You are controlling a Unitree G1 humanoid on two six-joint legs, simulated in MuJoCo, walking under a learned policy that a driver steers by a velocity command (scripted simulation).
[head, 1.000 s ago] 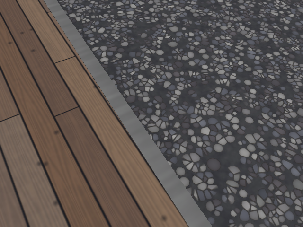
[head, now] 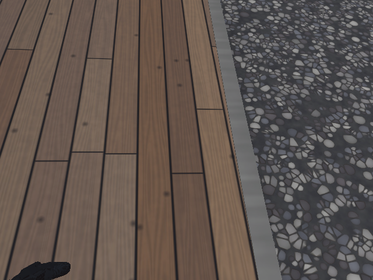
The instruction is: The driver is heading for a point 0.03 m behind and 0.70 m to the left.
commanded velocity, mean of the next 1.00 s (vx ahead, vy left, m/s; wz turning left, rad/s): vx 0.49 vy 0.00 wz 0.60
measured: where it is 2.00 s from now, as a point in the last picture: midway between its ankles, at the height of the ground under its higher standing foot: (40, 188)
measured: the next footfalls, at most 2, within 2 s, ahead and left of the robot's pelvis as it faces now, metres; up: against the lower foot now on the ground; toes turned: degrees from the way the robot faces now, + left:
right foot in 0.16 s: +0.28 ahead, -0.13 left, +0.00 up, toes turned +8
left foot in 0.66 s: +0.49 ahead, +0.21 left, +0.00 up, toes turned +26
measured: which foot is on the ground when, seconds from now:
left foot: down 0.00-0.18, up 0.20-0.64, down 0.66-1.00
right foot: up 0.00-0.14, down 0.16-0.68, up 0.70-1.00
